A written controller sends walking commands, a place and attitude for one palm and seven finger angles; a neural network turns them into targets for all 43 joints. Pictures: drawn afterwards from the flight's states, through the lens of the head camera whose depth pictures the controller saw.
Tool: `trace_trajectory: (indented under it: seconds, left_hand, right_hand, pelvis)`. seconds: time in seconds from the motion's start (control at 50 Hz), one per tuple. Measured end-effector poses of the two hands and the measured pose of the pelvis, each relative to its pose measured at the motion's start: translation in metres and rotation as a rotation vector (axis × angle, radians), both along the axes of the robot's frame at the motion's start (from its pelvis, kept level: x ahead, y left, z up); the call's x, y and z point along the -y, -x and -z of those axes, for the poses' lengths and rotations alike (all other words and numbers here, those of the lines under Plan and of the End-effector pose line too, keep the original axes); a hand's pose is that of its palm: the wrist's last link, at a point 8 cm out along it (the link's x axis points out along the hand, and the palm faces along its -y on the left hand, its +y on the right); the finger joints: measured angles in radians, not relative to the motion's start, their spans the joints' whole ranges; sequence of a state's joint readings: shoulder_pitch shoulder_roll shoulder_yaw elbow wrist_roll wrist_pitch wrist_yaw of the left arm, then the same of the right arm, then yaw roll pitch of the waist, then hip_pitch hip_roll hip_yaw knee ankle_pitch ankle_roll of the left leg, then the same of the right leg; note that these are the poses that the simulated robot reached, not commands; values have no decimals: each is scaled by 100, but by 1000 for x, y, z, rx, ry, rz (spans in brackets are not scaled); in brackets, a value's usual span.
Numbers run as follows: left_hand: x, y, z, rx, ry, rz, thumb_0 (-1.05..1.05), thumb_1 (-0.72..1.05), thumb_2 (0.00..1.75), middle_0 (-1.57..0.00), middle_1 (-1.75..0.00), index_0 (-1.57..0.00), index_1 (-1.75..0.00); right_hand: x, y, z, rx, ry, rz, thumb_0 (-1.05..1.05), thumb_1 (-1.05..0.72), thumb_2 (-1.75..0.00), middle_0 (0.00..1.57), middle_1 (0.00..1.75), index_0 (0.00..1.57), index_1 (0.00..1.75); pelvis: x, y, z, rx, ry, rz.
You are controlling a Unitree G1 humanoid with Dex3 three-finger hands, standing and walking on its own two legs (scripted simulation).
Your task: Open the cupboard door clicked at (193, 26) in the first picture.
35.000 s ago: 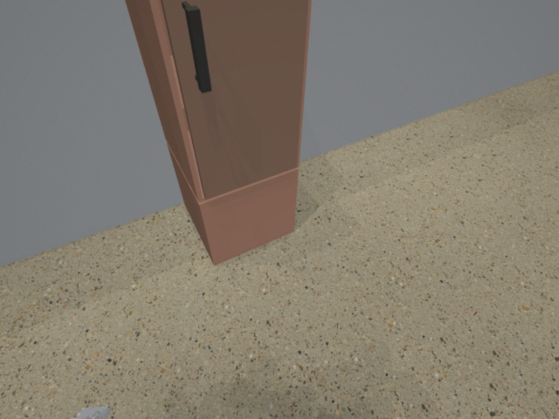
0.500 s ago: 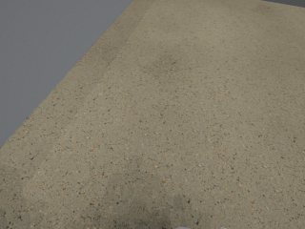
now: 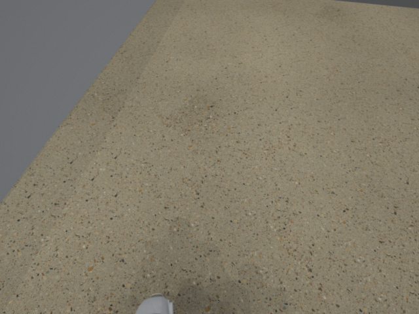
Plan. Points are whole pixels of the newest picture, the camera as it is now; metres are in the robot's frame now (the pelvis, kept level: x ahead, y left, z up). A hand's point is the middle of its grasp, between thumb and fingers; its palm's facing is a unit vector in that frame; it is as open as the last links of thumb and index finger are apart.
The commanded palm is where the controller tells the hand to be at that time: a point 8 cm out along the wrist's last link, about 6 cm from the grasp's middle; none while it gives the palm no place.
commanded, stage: walk to a spot facing it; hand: left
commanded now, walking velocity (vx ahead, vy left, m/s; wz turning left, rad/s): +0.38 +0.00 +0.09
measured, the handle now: out of the picture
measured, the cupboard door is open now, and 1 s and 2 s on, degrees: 49 49 49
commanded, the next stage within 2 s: turn to face it in 0.24 s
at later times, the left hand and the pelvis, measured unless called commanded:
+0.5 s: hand (136, 232) +0.33 +0.20 -0.17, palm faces +0.00 -0.98 -0.22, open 7.3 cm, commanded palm none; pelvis +0.24 +0.00 -0.01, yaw +1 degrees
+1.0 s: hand (129, 214) +0.38 +0.23 -0.18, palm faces +0.32 -0.92 -0.24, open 7.3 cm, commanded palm none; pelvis +0.35 +0.00 -0.01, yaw +18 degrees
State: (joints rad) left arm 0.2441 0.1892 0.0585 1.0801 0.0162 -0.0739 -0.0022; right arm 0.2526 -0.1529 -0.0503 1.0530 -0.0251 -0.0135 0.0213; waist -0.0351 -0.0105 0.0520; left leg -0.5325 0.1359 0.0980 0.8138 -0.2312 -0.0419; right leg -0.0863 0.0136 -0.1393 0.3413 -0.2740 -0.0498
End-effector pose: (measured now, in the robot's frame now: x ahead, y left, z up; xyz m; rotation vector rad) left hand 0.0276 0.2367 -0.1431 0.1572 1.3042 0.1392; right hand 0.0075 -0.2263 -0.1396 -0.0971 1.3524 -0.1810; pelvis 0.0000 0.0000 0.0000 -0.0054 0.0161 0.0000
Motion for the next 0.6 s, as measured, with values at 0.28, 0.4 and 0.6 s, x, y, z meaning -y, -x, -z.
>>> trace_trajectory:
  seconds: [0.28, 0.4, 0.6]
  left_hand:
    - [-22, -102, 24, -135, 57, -42, 1, 92, 89, -20, -30, -19, -30]
    - [-20, -215, 0, 22, 17, 5, 1, 94, 90, -20, -30, -19, -30]
    - [7, -333, -2, 178, -36, -16, 0, 92, 90, -20, -30, -19, -30]
  right_hand:
    - [-27, -204, 0, 187, 66, -78, 0, -92, -90, 20, 30, 19, 30]
    - [-21, -196, -1, 35, 35, -17, 0, -94, -90, 20, 30, 20, 30]
    - [2, -222, 24, -201, -32, -19, 1, -92, -90, 20, 30, 20, 30]
  pelvis:
    - [-33, -146, 14, 21, -7, 23]
    - [-25, -198, 0, 11, -7, 30]
    - [9, -276, 16, 16, -12, -88]
